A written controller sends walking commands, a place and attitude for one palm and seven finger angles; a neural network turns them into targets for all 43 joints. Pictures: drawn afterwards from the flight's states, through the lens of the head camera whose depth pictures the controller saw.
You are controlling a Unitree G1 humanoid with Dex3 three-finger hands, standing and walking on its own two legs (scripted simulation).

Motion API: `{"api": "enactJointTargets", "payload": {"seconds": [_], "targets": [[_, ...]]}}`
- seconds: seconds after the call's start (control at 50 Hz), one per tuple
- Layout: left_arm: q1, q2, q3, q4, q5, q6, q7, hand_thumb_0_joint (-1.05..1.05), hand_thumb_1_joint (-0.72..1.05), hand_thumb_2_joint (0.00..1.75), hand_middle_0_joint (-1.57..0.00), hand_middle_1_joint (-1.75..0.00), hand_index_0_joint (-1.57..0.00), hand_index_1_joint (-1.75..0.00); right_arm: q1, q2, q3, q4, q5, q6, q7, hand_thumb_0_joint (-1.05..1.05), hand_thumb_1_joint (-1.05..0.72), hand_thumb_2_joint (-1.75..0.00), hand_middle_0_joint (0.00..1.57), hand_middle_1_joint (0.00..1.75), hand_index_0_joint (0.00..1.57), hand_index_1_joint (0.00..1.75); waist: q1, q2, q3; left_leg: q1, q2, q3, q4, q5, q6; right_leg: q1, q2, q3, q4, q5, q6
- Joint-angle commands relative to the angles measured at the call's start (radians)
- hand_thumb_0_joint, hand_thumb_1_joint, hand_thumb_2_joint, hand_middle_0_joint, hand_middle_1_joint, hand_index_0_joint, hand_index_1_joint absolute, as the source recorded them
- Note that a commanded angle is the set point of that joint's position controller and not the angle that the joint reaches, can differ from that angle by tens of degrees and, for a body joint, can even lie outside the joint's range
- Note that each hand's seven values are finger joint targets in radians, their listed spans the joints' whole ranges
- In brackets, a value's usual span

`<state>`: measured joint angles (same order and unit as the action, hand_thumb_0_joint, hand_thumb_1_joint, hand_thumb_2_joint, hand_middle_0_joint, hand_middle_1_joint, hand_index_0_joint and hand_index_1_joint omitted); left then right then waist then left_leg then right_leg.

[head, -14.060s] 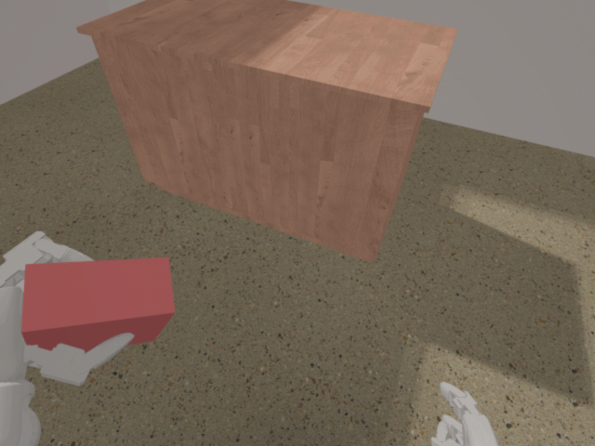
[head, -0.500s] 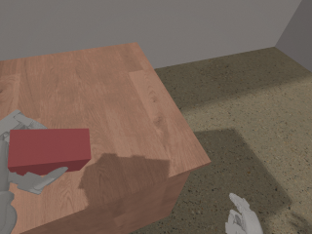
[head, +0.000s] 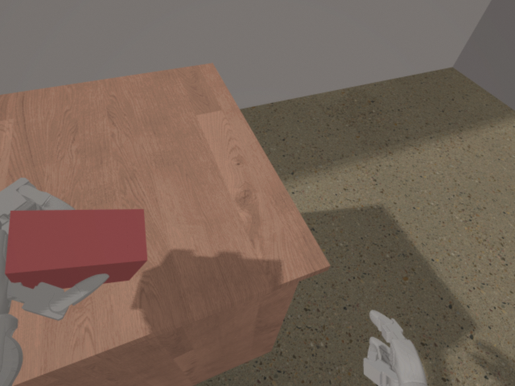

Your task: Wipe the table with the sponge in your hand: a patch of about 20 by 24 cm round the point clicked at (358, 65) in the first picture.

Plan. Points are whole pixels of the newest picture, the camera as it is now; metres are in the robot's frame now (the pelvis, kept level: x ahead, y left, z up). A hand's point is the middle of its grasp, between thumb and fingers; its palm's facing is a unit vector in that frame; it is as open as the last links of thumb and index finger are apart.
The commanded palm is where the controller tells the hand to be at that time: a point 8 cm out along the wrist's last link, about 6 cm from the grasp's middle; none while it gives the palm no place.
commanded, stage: shuffle to correct the standing spot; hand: left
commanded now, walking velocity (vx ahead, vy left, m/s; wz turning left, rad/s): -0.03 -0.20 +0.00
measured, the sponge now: (100, 250) +0.23 +0.21 +0.14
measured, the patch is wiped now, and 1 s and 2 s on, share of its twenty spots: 0.00 0.00 0.00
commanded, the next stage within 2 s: none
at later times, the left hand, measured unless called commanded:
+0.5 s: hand (98, 255) +0.22 +0.20 +0.16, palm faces +0.32 -0.86 -0.40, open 9.9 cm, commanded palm +0.16 +0.24 +0.17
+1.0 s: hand (91, 258) +0.21 +0.21 +0.16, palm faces +0.33 -0.85 -0.41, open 9.9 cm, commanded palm +0.15 +0.25 +0.17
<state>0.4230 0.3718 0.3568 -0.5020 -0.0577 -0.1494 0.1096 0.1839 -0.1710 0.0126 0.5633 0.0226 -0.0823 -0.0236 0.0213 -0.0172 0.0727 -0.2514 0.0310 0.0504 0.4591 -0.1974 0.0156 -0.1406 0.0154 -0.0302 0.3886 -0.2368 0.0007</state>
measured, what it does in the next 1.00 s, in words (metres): stands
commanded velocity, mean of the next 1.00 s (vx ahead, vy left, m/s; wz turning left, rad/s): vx -0.05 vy -0.19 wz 0.00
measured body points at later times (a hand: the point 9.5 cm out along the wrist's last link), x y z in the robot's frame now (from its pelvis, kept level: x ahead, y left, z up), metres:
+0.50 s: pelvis +0.00 -0.04 -0.01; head +0.04 -0.02 +0.44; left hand +0.20 +0.25 +0.18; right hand +0.17 -0.28 -0.09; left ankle +0.03 +0.11 -0.74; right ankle -0.02 -0.12 -0.74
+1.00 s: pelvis +0.00 -0.04 -0.01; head +0.04 -0.02 +0.44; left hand +0.19 +0.25 +0.18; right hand +0.17 -0.26 -0.09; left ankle +0.03 +0.11 -0.74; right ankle -0.02 -0.12 -0.74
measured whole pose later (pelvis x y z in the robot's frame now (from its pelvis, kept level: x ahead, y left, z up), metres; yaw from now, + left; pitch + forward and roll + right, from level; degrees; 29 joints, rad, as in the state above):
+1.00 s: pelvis +0.00 -0.04 -0.01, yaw +1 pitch +0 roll -2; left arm 0.47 0.41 0.38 -0.57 -0.09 -0.14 0.09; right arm 0.19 -0.18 -0.01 0.56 0.02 -0.07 -0.04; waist 0.01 0.00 0.09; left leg -0.31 0.08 0.01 0.54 -0.23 -0.03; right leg -0.19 0.07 -0.06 0.46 -0.27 -0.05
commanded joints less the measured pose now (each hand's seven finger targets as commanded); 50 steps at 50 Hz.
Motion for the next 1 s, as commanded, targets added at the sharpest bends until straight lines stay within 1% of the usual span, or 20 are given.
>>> {"api": "enactJointTargets", "payload": {"seconds": [0.0, 0.14, 0.16, 0.24, 0.28, 0.32, 0.34, 0.38, 0.44, 0.46, 0.52, 0.54, 0.58, 0.64, 0.7, 0.72, 0.8, 0.82, 0.94, 0.98], "targets": [[-0.049, 0.173, 0.115, -0.232, -0.015, -0.054, 0.013, 0.00, 0.10, 1.30, -1.20, -1.60, -1.20, -1.60, -0.068, -0.143, -0.072, -0.158, -0.002, -0.044, -0.014, 0.00, -0.90, -0.90, 0.20, 0.30, 0.20, 0.30, -0.006, 0.084, -0.186, 0.093, 0.121, -0.093, -0.042, 0.178, 0.010, 0.007, -0.052, 0.040, -0.035, 0.182, -0.005], [-0.028, 0.169, 0.109, -0.247, -0.033, -0.043, 0.007, 0.00, 0.10, 1.30, -1.20, -1.60, -1.20, -1.60, -0.068, -0.144, -0.073, -0.159, -0.003, -0.034, -0.022, 0.00, -0.90, -0.90, 0.20, 0.30, 0.20, 0.30, -0.013, 0.083, -0.180, 0.086, 0.110, -0.074, 0.001, 0.152, 0.010, -0.031, -0.061, 0.060, -0.035, 0.193, -0.016], [-0.033, 0.187, 0.123, -0.256, -0.032, -0.043, 0.007, 0.00, 0.10, 1.30, -1.20, -1.60, -1.20, -1.60, -0.074, -0.146, -0.079, -0.165, -0.003, -0.035, -0.023, 0.00, -0.90, -0.90, 0.20, 0.30, 0.20, 0.30, -0.011, 0.082, -0.173, 0.079, 0.114, -0.074, 0.007, 0.142, 0.011, -0.037, -0.064, 0.068, -0.035, 0.194, -0.013], [-0.005, 0.183, 0.124, -0.251, -0.038, -0.042, 0.007, 0.00, 0.10, 1.30, -1.20, -1.60, -1.20, -1.60, -0.067, -0.144, -0.076, -0.158, -0.005, -0.029, -0.026, 0.00, -0.90, -0.90, 0.20, 0.30, 0.20, 0.30, -0.015, 0.063, -0.172, 0.065, 0.099, -0.062, 0.039, 0.105, 0.011, -0.052, -0.079, 0.080, -0.041, 0.184, -0.023], [-0.003, 0.196, 0.138, -0.256, -0.041, -0.042, 0.005, 0.00, 0.10, 1.30, -1.20, -1.60, -1.20, -1.60, -0.062, -0.147, -0.087, -0.160, -0.003, -0.030, -0.028, 0.00, -0.90, -0.90, 0.20, 0.30, 0.20, 0.30, -0.016, 0.020, -0.177, 0.061, 0.089, -0.057, 0.074, 0.101, 0.008, -0.055, -0.095, 0.103, -0.037, 0.213, -0.028], [0.011, 0.206, 0.148, -0.258, -0.040, -0.040, 0.010, 0.00, 0.10, 1.30, -1.20, -1.60, -1.20, -1.60, -0.070, -0.144, -0.085, -0.155, 0.000, -0.030, -0.030, 0.00, -0.90, -0.90, 0.20, 0.30, 0.20, 0.30, -0.020, 0.027, -0.184, 0.073, 0.080, -0.052, 0.095, 0.115, 0.006, -0.070, -0.111, 0.114, -0.031, 0.238, -0.041], [0.017, 0.184, 0.130, -0.256, -0.046, -0.042, 0.006, 0.00, 0.10, 1.30, -1.20, -1.60, -1.20, -1.60, -0.058, -0.146, -0.082, -0.153, -0.004, -0.028, -0.030, 0.00, -0.90, -0.90, 0.20, 0.30, 0.20, 0.30, -0.021, 0.018, -0.185, 0.072, 0.080, -0.051, 0.101, 0.118, 0.010, -0.074, -0.107, 0.108, -0.029, 0.236, -0.038], [0.016, 0.207, 0.150, -0.254, -0.047, -0.045, 0.004, 0.00, 0.10, 1.30, -1.20, -1.60, -1.20, -1.60, -0.063, -0.148, -0.087, -0.156, -0.004, -0.031, -0.032, 0.00, -0.90, -0.90, 0.20, 0.30, 0.20, 0.30, -0.018, 0.012, -0.166, 0.056, 0.086, -0.053, 0.104, 0.113, 0.010, -0.083, -0.106, 0.109, -0.023, 0.235, -0.026], [0.018, 0.190, 0.134, -0.263, -0.047, -0.047, 0.003, 0.00, 0.10, 1.30, -1.20, -1.60, -1.20, -1.60, -0.059, -0.147, -0.081, -0.150, -0.006, -0.027, -0.032, 0.00, -0.90, -0.90, 0.20, 0.30, 0.20, 0.30, -0.021, 0.029, -0.165, 0.059, 0.094, -0.064, 0.090, 0.132, 0.016, -0.085, -0.096, 0.097, -0.010, 0.220, -0.031], [0.010, 0.212, 0.154, -0.279, -0.047, -0.051, 0.003, 0.00, 0.10, 1.30, -1.20, -1.60, -1.20, -1.60, -0.061, -0.152, -0.086, -0.154, -0.005, -0.030, -0.033, 0.00, -0.90, -0.90, 0.20, 0.30, 0.20, 0.30, -0.018, 0.037, -0.172, 0.056, 0.104, -0.072, 0.078, 0.154, 0.016, -0.069, -0.091, 0.088, 0.003, 0.226, -0.024], [0.017, 0.220, 0.160, -0.290, -0.041, -0.054, 0.002, 0.00, 0.10, 1.30, -1.20, -1.60, -1.20, -1.60, -0.072, -0.148, -0.081, -0.156, -0.005, -0.033, -0.035, 0.00, -0.90, -0.90, 0.20, 0.30, 0.20, 0.30, -0.017, 0.106, -0.163, 0.051, 0.136, -0.106, 0.031, 0.192, 0.027, -0.057, -0.071, 0.068, 0.025, 0.203, -0.010], [0.014, 0.196, 0.139, -0.296, -0.043, -0.058, -0.002, 0.00, 0.10, 1.30, -1.20, -1.60, -1.20, -1.60, -0.060, -0.149, -0.078, -0.154, -0.008, -0.033, -0.033, 0.00, -0.90, -0.90, 0.20, 0.30, 0.20, 0.30, -0.016, 0.113, -0.175, 0.047, 0.148, -0.110, 0.022, 0.200, 0.032, -0.041, -0.056, 0.051, 0.030, 0.190, -0.004], [0.020, 0.213, 0.158, -0.283, -0.042, -0.059, -0.005, 0.00, 0.10, 1.30, -1.20, -1.60, -1.20, -1.60, -0.057, -0.151, -0.083, -0.159, -0.007, -0.036, -0.031, 0.00, -0.90, -0.90, 0.20, 0.30, 0.20, 0.30, -0.012, 0.111, -0.173, 0.018, 0.162, -0.118, 0.014, 0.172, 0.034, -0.010, -0.055, 0.045, 0.023, 0.160, 0.007], [0.037, 0.190, 0.140, -0.271, -0.043, -0.055, -0.007, 0.00, 0.10, 1.30, -1.20, -1.60, -1.20, -1.60, -0.048, -0.149, -0.076, -0.154, -0.008, -0.037, -0.028, 0.00, -0.90, -0.90, 0.20, 0.30, 0.20, 0.30, -0.017, 0.092, -0.177, 0.019, 0.147, -0.107, 0.017, 0.130, 0.028, -0.009, -0.054, 0.044, 0.004, 0.152, -0.007], [0.022, 0.203, 0.148, -0.281, -0.043, -0.055, -0.009, 0.00, 0.10, 1.30, -1.20, -1.60, -1.20, -1.60, -0.044, -0.150, -0.085, -0.159, -0.005, -0.039, -0.026, 0.00, -0.90, -0.90, 0.20, 0.30, 0.20, 0.30, -0.020, 0.076, -0.173, 0.027, 0.129, -0.094, 0.040, 0.073, 0.019, -0.035, -0.072, 0.075, -0.007, 0.157, -0.021], [0.024, 0.199, 0.144, -0.292, -0.042, -0.052, -0.004, 0.00, 0.10, 1.30, -1.20, -1.60, -1.20, -1.60, -0.055, -0.147, -0.081, -0.156, -0.002, -0.040, -0.027, 0.00, -0.90, -0.90, 0.20, 0.30, 0.20, 0.30, -0.024, 0.094, -0.174, 0.046, 0.124, -0.095, 0.033, 0.069, 0.017, -0.052, -0.076, 0.084, -0.005, 0.157, -0.033], [0.007, 0.204, 0.146, -0.291, -0.042, -0.055, -0.005, 0.00, 0.10, 1.30, -1.20, -1.60, -1.20, -1.60, -0.052, -0.146, -0.081, -0.158, -0.007, -0.041, -0.029, 0.00, -0.90, -0.90, 0.20, 0.30, 0.20, 0.30, -0.021, 0.086, -0.167, 0.030, 0.138, -0.109, 0.016, 0.057, 0.022, -0.048, -0.067, 0.071, 0.003, 0.132, -0.023], [0.006, 0.201, 0.140, -0.298, -0.040, -0.052, 0.000, 0.00, 0.10, 1.30, -1.20, -1.60, -1.20, -1.60, -0.064, -0.143, -0.076, -0.156, -0.003, -0.041, -0.030, 0.00, -0.90, -0.90, 0.20, 0.30, 0.20, 0.30, -0.026, 0.110, -0.157, 0.040, 0.137, -0.116, 0.001, 0.053, 0.022, -0.063, -0.066, 0.073, 0.005, 0.127, -0.030], [0.014, 0.182, 0.125, -0.281, -0.039, -0.053, -0.001, 0.00, 0.10, 1.30, -1.20, -1.60, -1.20, -1.60, -0.052, -0.143, -0.073, -0.154, -0.007, -0.037, -0.028, 0.00, -0.90, -0.90, 0.20, 0.30, 0.20, 0.30, -0.024, 0.113, -0.167, 0.034, 0.154, -0.128, -0.015, 0.079, 0.031, -0.032, -0.051, 0.046, 0.004, 0.125, -0.019], [0.008, 0.199, 0.141, -0.281, -0.039, -0.053, -0.002, 0.00, 0.10, 1.30, -1.20, -1.60, -1.20, -1.60, -0.050, -0.148, -0.080, -0.159, -0.005, -0.038, -0.026, 0.00, -0.90, -0.90, 0.20, 0.30, 0.20, 0.30, -0.021, 0.098, -0.167, 0.027, 0.154, -0.123, 0.000, 0.094, 0.026, -0.018, -0.059, 0.051, -0.004, 0.141, -0.019]]}}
